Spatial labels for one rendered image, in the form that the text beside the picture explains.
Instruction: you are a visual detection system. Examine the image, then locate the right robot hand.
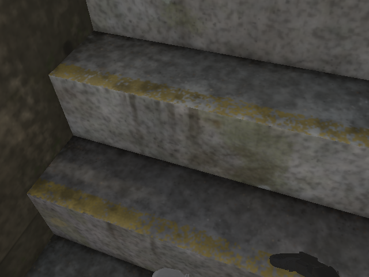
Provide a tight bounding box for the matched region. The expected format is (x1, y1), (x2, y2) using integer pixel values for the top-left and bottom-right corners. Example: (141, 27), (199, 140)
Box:
(269, 252), (340, 277)

